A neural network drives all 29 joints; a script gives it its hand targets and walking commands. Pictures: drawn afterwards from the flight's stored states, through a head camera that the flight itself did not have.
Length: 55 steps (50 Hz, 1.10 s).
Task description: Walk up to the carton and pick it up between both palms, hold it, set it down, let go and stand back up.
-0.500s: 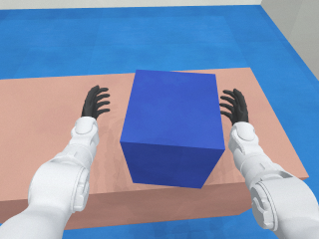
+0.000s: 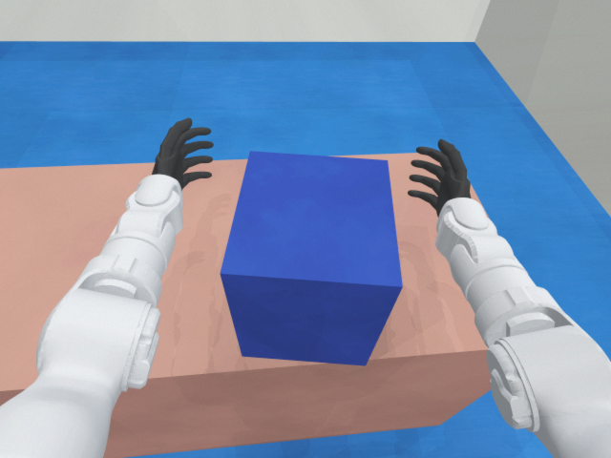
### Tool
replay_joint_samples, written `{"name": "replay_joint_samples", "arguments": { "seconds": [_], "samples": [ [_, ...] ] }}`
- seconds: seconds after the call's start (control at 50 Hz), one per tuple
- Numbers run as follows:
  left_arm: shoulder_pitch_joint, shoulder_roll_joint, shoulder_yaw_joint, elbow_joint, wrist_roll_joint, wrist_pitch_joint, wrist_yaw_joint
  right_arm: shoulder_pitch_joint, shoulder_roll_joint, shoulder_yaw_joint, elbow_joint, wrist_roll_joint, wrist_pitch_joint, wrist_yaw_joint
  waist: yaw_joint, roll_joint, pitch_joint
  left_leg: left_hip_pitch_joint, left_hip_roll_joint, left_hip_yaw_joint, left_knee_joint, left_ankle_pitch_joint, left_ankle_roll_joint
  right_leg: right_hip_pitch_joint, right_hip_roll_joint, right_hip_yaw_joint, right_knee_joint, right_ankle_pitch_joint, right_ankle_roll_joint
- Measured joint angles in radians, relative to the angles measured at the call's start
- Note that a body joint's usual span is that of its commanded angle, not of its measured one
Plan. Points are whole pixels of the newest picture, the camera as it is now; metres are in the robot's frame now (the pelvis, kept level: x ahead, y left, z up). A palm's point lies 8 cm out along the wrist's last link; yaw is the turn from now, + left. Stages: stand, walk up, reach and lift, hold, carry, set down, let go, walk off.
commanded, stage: set down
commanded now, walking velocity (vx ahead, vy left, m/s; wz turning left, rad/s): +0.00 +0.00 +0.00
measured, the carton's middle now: (310, 263) +0.42 +0.02 -0.01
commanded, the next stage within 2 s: none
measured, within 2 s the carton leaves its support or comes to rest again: neither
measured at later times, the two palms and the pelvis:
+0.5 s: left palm (159, 180) +0.44 +0.21 +0.14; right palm (454, 204) +0.42 -0.16 +0.13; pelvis +0.03 -0.01 +0.02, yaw +1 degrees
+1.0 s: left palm (141, 257) +0.36 +0.23 +0.08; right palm (441, 274) +0.35 -0.15 +0.07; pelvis +0.03 +0.01 +0.02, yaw +0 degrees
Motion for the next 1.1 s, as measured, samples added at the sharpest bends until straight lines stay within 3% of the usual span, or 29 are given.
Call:
{"name": "replay_joint_samples", "arguments": {
  "seconds": [0.12, 0.24, 0.34, 0.46, 0.62, 0.72, 0.84, 1.1],
  "samples": [
    [-0.004, 0.018, 0.051, -0.123, 0.017, 0.142, -0.002, -0.013, 0.002, 0.000, -0.087, 0.000, 0.095, -0.057, 0.003, 0.006, 0.029, 0.095, 0.002, -0.003, -0.062, 0.013, -0.004, 0.105, 0.007, 0.001, -0.084, 0.025, -0.001],
    [0.016, 0.006, 0.100, -0.240, 0.075, 0.275, -0.013, -0.021, -0.012, -0.002, -0.114, -0.004, 0.173, -0.080, 0.003, 0.000, 0.075, 0.226, 0.001, -0.009, -0.117, 0.016, -0.009, 0.250, 0.012, -0.002, -0.167, 0.041, -0.003],
    [0.078, -0.024, 0.147, -0.328, 0.132, 0.333, -0.022, 0.021, -0.011, -0.006, -0.140, -0.010, 0.198, -0.083, 0.008, -0.003, 0.109, 0.314, -0.002, -0.013, -0.144, 0.011, -0.012, 0.342, 0.012, -0.004, -0.201, 0.038, -0.003],
    [0.242, -0.051, 0.222, -0.485, 0.196, 0.368, -0.043, 0.169, 0.021, 0.013, -0.274, -0.015, 0.186, -0.094, 0.012, 0.004, 0.157, 0.394, -0.001, -0.009, -0.166, 0.005, -0.015, 0.422, 0.014, 0.003, -0.226, 0.036, -0.004],
    [0.480, -0.064, 0.253, -0.673, 0.196, 0.336, -0.066, 0.424, 0.076, 0.016, -0.517, -0.069, 0.125, -0.106, 0.021, 0.012, 0.217, 0.407, -0.001, -0.009, -0.159, 0.003, -0.015, 0.432, 0.015, 0.005, -0.213, 0.031, -0.004],
    [0.557, -0.052, 0.234, -0.721, 0.156, 0.291, -0.063, 0.520, 0.109, -0.010, -0.633, -0.114, 0.109, -0.106, 0.033, 0.004, 0.224, 0.368, -0.003, -0.008, -0.140, 0.003, -0.013, 0.384, 0.012, 0.008, -0.176, 0.023, -0.004],
    [0.585, -0.045, 0.200, -0.753, 0.126, 0.241, -0.051, 0.548, 0.127, -0.039, -0.660, -0.149, 0.097, -0.098, 0.041, -0.008, 0.196, 0.332, -0.008, -0.006, -0.126, 0.002, -0.006, 0.344, 0.006, 0.011, -0.155, 0.018, 0.001],
    [0.812, -0.130, 0.171, -0.866, 0.172, 0.203, -0.059, 0.763, 0.121, -0.023, -0.678, -0.166, 0.006, -0.059, 0.060, 0.011, 0.229, 0.450, -0.023, 0.001, -0.131, -0.023, 0.010, 0.471, -0.007, 0.023, -0.180, 0.008, 0.021]
  ]
}}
